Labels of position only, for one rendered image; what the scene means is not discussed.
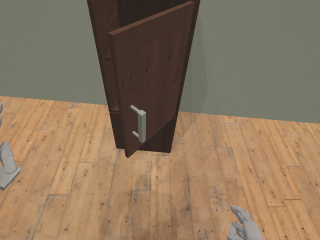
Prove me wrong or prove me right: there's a cupboard door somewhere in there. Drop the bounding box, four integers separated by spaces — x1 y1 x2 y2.
108 1 195 158

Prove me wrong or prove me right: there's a handle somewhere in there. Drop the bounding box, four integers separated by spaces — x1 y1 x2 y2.
130 105 146 143

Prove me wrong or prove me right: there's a left robot hand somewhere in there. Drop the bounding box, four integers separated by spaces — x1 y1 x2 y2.
0 102 21 191

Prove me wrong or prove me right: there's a right robot hand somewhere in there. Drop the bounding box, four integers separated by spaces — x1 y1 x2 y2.
226 204 264 240

